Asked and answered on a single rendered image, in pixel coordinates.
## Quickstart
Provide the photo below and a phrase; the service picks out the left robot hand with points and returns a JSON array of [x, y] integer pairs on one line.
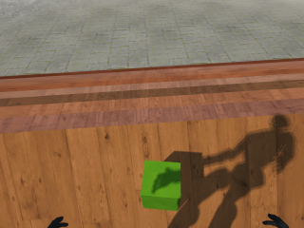
[[56, 223]]

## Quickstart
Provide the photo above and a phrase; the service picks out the right robot hand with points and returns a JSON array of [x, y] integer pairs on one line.
[[275, 221]]

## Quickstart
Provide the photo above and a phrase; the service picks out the carton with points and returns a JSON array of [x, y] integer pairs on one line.
[[161, 185]]

